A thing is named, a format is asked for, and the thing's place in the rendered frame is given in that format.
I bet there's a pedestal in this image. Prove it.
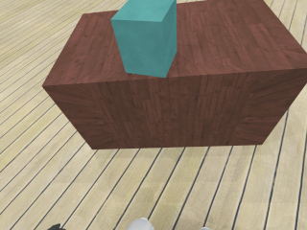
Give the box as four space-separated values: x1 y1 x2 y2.
41 0 307 150

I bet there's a left robot thigh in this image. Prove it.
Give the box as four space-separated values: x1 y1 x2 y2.
126 218 154 230

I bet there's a carton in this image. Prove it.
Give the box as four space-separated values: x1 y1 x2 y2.
110 0 177 78

